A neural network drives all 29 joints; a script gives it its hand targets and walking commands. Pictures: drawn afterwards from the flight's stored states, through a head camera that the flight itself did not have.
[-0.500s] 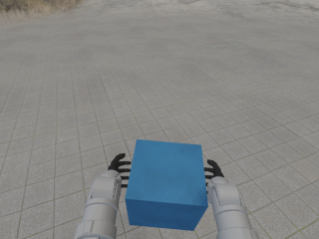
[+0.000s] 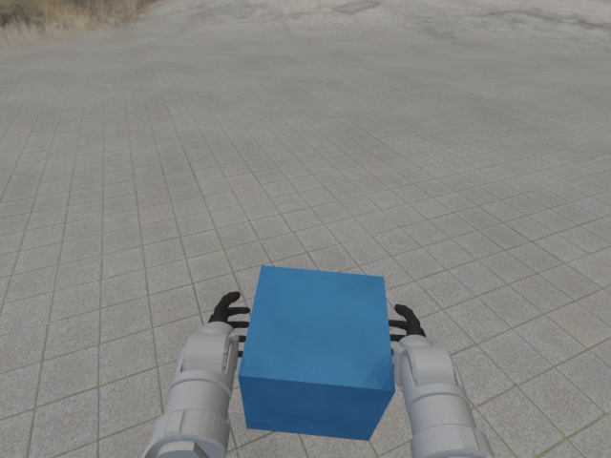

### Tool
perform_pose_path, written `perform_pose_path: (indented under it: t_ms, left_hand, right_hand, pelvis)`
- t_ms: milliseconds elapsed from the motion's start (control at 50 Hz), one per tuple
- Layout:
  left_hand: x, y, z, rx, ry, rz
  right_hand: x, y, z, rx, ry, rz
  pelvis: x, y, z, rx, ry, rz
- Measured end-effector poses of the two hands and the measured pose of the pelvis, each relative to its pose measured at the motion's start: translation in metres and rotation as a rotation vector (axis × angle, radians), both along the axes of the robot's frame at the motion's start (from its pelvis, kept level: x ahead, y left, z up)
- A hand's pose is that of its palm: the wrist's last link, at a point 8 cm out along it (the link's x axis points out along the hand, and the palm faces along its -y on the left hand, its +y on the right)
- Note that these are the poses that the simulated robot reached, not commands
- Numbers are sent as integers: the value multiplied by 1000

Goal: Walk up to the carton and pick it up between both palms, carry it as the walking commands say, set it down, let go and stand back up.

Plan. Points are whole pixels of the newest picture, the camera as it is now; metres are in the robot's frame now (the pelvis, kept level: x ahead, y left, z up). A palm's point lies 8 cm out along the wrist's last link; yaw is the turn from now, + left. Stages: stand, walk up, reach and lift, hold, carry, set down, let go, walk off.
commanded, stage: hold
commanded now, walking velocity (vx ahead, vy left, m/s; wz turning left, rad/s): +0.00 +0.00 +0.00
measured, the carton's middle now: (315, 353) +0.32 +0.00 -0.03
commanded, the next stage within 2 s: carry in 0.06 s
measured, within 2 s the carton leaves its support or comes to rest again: neither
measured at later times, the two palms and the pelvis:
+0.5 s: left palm (185, 296) +0.34 +0.19 +0.07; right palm (361, 283) +0.39 -0.08 +0.06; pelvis +0.08 +0.01 +0.00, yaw +13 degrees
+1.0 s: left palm (137, 221) +0.53 +0.34 +0.07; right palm (269, 196) +0.66 +0.09 +0.06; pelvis +0.33 +0.08 -0.02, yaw +31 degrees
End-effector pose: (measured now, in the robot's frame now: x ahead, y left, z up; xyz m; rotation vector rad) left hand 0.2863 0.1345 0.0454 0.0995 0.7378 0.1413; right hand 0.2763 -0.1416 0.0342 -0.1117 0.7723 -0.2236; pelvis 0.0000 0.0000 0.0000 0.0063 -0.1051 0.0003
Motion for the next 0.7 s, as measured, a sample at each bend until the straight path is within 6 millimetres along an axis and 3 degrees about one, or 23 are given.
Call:
perform_pose_path:
  t_ms: [100,200,380,520,600,700]
  left_hand:
    - [3,-2,2,23,-13,-16]
    - [9,-1,0,40,-25,25]
    - [33,36,6,-7,52,156]
    - [62,63,26,-24,65,279]
    - [89,94,39,-42,44,351]
    - [127,139,39,-38,7,428]
  right_hand:
    - [2,-2,-1,8,-13,0]
    - [18,1,-1,5,-26,21]
    - [59,40,10,37,50,30]
    - [119,71,32,38,67,133]
    - [165,106,48,47,50,181]
    - [219,156,44,82,21,231]
  pelvis:
    - [1,0,-2,-2,25,5]
    - [3,2,-8,-12,85,53]
    - [41,12,-6,-27,170,99]
    - [91,14,-2,-30,210,234]
    - [127,29,-2,-5,223,288]
    - [174,57,-17,7,204,314]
